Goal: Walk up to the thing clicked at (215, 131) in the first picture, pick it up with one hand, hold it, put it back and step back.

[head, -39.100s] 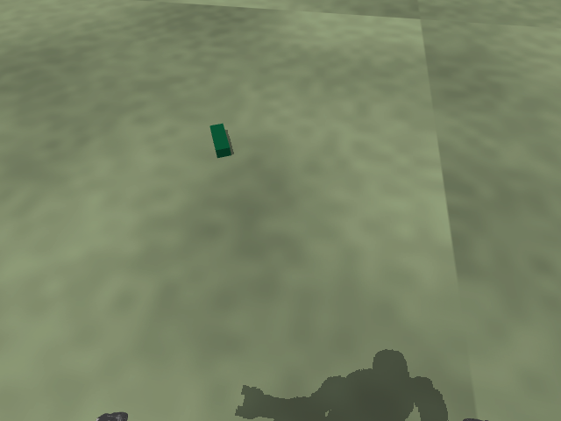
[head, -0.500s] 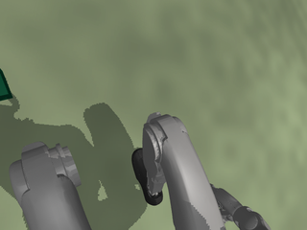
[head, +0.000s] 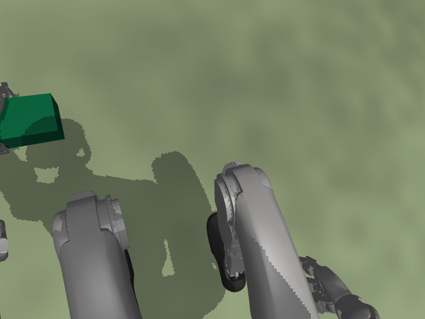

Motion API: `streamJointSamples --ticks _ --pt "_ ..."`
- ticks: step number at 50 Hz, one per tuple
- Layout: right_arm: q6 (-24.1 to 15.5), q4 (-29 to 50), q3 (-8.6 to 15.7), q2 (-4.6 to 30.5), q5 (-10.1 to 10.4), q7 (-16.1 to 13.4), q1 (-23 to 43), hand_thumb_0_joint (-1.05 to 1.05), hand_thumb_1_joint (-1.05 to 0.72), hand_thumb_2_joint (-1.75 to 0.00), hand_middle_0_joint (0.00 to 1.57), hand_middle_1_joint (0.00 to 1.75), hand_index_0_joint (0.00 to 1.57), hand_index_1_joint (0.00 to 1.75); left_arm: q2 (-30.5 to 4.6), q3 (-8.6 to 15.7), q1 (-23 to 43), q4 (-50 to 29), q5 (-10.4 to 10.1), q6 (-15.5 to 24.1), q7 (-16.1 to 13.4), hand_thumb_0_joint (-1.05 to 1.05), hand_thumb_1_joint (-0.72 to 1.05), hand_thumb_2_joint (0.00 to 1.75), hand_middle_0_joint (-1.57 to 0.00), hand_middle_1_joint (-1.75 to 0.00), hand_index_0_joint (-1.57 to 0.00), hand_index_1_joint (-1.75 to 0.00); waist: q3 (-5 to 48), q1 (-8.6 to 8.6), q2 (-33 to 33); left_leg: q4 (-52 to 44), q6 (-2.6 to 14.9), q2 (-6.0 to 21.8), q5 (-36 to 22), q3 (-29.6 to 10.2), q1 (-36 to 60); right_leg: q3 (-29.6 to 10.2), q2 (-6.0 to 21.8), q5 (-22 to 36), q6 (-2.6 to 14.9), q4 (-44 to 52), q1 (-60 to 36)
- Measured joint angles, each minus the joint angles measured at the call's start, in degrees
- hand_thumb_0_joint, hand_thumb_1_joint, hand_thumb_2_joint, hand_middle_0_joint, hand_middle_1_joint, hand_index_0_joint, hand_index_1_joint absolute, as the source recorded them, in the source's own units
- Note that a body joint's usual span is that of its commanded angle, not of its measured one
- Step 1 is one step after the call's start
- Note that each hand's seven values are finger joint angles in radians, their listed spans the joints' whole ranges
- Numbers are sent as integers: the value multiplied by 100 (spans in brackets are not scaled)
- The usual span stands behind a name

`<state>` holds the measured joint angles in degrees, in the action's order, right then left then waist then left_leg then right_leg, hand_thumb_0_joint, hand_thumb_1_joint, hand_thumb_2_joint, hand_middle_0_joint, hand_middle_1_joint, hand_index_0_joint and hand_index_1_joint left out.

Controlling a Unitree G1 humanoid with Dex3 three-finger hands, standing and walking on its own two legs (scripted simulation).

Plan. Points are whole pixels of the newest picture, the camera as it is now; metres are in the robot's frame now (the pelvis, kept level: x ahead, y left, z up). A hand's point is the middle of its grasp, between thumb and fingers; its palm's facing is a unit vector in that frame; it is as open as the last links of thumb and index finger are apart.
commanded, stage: lift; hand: left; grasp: from above
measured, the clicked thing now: out of the picture +0.46 +0.35 -0.18
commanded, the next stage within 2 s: hold in 1.84 s
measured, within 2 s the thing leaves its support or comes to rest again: neither
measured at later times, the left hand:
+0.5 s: hand out of the picture +0.41 +0.35 -0.08, palm faces -0.47 -0.11 -0.88, open 10.6 cm
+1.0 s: hand out of the picture +0.35 +0.32 +0.12, palm faces -0.42 -0.14 -0.90, open 10.6 cm
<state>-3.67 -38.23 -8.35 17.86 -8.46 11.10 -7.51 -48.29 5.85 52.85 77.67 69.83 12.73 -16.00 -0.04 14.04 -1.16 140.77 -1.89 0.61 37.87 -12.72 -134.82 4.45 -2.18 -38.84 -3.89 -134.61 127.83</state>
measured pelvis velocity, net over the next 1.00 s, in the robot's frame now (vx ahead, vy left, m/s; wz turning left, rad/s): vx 0.00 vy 0.00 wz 0.13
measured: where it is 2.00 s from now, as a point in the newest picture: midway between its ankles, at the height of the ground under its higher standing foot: (179, 282)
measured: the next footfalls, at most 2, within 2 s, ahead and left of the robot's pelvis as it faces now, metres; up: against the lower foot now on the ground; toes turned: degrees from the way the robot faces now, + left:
none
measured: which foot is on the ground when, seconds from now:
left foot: down 0.00-1.00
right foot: down 0.00-1.00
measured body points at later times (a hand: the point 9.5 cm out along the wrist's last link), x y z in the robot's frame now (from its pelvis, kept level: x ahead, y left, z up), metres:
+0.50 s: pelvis +0.00 +0.00 +0.05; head +0.21 +0.07 +0.44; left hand +0.43 +0.35 -0.03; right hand +0.09 -0.27 -0.06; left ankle +0.08 +0.14 -0.28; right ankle +0.11 -0.13 -0.28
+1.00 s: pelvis +0.00 +0.00 +0.19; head +0.15 +0.05 +0.62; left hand +0.37 +0.32 +0.17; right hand +0.16 -0.25 +0.07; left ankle +0.07 +0.14 -0.28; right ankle +0.11 -0.13 -0.28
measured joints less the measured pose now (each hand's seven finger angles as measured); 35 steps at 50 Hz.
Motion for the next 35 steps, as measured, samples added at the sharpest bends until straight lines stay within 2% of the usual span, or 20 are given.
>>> streamJointSamples --ticks 8,15,21,28,35 --pt "210 -42 139 -11 54 -170 -146 0 -92 -90 20 30 20 29 11 67 -40 -255 -24 -19 95 0 -8 63 -53 -77 -59 -69 86 -28 81 -132 14 -4 -69 73 4 -45 28 41 26 89 8" --pt "335 -49 324 -95 211 -259 -263 0 -92 -90 20 30 21 29 227 6 -249 -652 -298 -238 519 0 -8 63 -54 -77 -60 -69 277 -153 185 -427 41 -2 -88 187 151 -103 88 25 47 326 -126" --pt "458 -44 531 -140 370 -347 -310 0 -92 -90 20 30 21 29 478 -68 -682 -1295 -476 -249 896 0 -8 62 -54 -76 -60 -68 485 -345 266 -777 56 -1 -79 311 422 -172 155 -19 53 601 -365" --pt "538 9 732 -148 513 -469 -229 0 -92 -90 21 30 21 29 669 -192 -1111 -1997 -709 -252 1115 0 -8 62 -54 -76 -60 -68 718 -556 297 -1228 72 21 -100 430 847 -233 202 -3 48 989 -739" --pt "608 158 865 -167 648 -614 -131 0 -91 -90 20 30 21 29 881 -385 -1622 -2717 -997 -426 1340 0 -8 62 -54 -77 -60 -69 895 -730 352 -1788 91 70 -146 519 1430 -257 218 73 67 1527 -1274"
